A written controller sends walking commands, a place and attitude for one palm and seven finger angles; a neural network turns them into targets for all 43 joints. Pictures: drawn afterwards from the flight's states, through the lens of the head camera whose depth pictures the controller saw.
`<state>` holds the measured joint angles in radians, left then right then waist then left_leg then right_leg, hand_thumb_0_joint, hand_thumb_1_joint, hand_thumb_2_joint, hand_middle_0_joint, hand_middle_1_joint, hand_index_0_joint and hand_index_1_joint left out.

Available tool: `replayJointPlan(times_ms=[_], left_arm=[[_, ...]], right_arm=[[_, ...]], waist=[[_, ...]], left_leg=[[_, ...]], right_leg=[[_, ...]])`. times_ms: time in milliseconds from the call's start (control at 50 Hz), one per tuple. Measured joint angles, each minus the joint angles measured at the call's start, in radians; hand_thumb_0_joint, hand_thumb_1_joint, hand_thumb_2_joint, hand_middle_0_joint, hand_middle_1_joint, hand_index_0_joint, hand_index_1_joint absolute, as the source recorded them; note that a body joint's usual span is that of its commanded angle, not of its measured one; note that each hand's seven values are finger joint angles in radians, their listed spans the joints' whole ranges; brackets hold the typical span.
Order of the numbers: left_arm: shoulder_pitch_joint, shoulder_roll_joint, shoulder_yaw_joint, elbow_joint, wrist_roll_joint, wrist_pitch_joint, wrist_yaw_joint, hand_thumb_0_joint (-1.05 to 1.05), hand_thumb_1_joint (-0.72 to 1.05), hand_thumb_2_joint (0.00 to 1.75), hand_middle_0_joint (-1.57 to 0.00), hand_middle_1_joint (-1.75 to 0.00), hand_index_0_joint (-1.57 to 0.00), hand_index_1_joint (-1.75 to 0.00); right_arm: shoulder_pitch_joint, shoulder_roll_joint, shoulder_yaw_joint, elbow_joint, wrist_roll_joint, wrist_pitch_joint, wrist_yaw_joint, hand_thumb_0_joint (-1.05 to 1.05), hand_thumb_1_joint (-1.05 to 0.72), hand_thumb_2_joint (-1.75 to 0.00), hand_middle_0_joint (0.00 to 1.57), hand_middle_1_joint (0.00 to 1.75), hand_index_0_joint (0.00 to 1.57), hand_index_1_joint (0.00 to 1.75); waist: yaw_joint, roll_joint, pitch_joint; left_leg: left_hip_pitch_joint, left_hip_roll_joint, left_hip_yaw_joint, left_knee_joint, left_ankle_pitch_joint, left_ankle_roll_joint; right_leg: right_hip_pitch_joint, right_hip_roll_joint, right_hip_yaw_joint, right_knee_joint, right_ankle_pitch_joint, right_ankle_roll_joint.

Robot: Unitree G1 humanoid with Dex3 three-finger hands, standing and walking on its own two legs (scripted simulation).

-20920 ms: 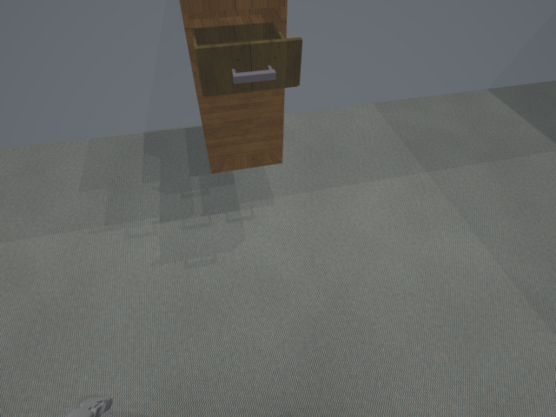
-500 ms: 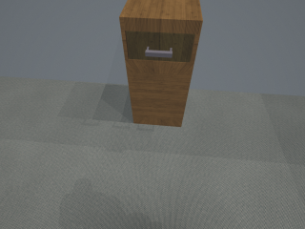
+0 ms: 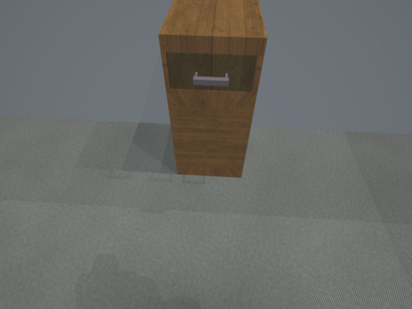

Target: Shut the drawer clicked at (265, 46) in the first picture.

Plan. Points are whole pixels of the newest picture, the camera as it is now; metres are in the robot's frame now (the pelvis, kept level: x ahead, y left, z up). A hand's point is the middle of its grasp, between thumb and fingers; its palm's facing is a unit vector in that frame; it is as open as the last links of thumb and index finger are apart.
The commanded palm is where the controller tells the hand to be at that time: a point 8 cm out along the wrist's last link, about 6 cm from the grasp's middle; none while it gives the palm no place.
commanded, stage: let the arm hang, fingers relaxed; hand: left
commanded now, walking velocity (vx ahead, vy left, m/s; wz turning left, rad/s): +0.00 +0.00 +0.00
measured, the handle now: (211, 78) +0.94 +0.02 -0.07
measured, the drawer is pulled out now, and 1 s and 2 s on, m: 0.00 0.00 0.00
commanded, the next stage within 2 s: look to check the result in 0.08 s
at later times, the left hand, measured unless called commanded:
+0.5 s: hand out of the picture +0.06 +0.21 -0.17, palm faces +0.01 -0.97 -0.26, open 7.4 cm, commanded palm none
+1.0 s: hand out of the picture +0.11 +0.23 -0.16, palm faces -0.01 -0.95 -0.31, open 7.4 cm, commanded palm none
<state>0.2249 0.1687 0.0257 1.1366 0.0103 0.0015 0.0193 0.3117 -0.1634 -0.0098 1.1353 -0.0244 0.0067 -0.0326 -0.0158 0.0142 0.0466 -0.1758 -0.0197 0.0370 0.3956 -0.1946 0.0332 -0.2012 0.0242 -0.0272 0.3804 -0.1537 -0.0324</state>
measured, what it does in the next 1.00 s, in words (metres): stands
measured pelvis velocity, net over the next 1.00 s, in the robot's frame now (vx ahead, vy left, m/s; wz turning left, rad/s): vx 0.03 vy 0.00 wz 0.00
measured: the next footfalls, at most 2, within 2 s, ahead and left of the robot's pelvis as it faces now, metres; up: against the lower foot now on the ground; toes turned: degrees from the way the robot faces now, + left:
none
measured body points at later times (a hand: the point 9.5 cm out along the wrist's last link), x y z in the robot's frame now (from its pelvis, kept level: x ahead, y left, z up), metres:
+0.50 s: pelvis +0.02 +0.00 +0.00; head +0.03 +0.00 +0.45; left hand +0.06 +0.26 -0.15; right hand +0.05 -0.25 -0.16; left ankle +0.01 +0.10 -0.74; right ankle +0.03 -0.10 -0.74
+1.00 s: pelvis +0.03 +0.00 +0.00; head +0.06 -0.01 +0.45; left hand +0.11 +0.28 -0.13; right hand +0.09 -0.28 -0.15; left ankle +0.01 +0.10 -0.74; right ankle +0.03 -0.10 -0.74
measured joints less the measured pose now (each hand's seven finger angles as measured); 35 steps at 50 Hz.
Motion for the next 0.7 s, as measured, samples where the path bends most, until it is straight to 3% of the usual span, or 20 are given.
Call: replayJointPlan(times_ms=[280, 700], left_arm=[[-0.027, 0.021, 0.001, 0.012, 0.001, -0.008, 0.001, 0.01, 0.91, 0.90, -0.20, -0.30, -0.20, -0.30], [-0.094, 0.083, 0.001, 0.005, 0.002, -0.014, -0.009, 0.01, 0.91, 0.90, -0.20, -0.30, -0.21, -0.30]], right_arm=[[-0.064, -0.018, 0.000, -0.005, 0.004, -0.013, -0.001, 0.00, -0.91, -0.90, 0.20, 0.30, 0.20, 0.29], [-0.155, -0.101, -0.002, -0.008, 0.004, -0.015, 0.007, 0.00, -0.90, -0.90, 0.21, 0.30, 0.20, 0.29]], waist=[[0.002, 0.006, 0.010], [0.004, 0.002, 0.017]], left_leg=[[0.026, -0.008, 0.006, -0.021, -0.005, 0.007], [0.062, -0.007, 0.000, -0.062, -0.004, 0.001]], right_leg=[[0.017, -0.008, 0.008, -0.004, -0.012, 0.008], [0.051, -0.005, 0.004, -0.039, -0.016, 0.005]])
